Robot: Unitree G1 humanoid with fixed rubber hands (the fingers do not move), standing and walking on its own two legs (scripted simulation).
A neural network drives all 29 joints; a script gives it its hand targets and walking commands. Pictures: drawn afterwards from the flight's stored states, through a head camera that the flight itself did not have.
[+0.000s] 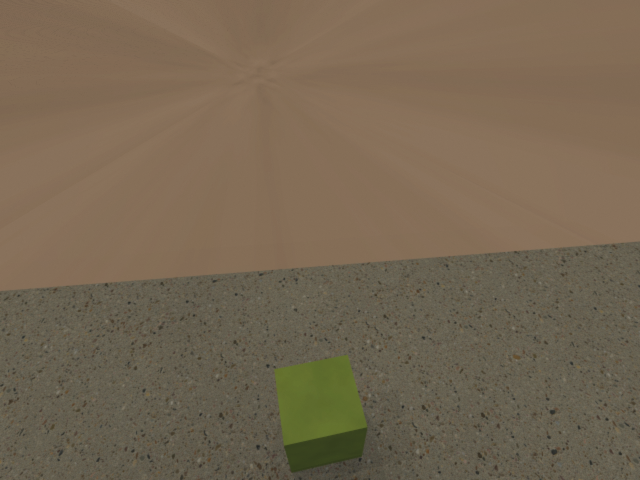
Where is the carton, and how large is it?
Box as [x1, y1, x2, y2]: [274, 355, 367, 472]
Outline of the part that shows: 347,355 274,369 283,442 291,472 361,456 367,427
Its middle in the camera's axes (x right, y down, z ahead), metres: +0.00 +0.49 +1.10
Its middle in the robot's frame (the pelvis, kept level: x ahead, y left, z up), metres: +0.47 +0.04 -0.66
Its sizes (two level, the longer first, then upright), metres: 0.210 0.200 0.250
